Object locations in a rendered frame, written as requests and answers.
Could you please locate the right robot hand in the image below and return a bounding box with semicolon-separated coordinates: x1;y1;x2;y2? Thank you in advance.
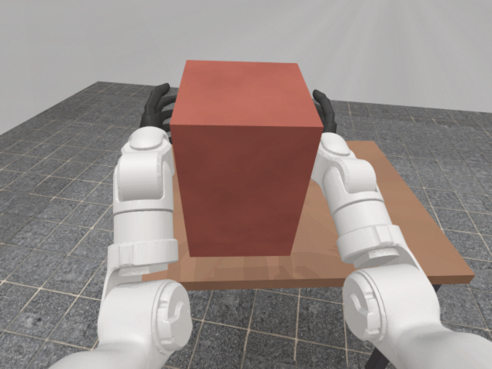
313;89;337;134

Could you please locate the left robot hand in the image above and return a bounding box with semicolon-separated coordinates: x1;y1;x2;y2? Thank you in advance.
139;83;177;145

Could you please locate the carton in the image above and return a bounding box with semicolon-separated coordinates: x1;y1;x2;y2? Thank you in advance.
169;60;324;257

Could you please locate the robot left forearm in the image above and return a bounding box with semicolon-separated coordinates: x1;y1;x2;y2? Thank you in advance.
98;126;178;340

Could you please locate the table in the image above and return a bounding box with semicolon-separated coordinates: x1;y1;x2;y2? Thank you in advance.
141;141;475;369

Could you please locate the left robot upper arm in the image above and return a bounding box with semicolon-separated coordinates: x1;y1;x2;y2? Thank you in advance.
48;279;193;369

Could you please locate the robot right forearm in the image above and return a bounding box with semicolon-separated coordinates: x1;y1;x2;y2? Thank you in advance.
311;132;440;312

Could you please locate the right robot upper arm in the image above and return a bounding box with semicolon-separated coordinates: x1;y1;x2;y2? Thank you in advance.
343;264;492;369

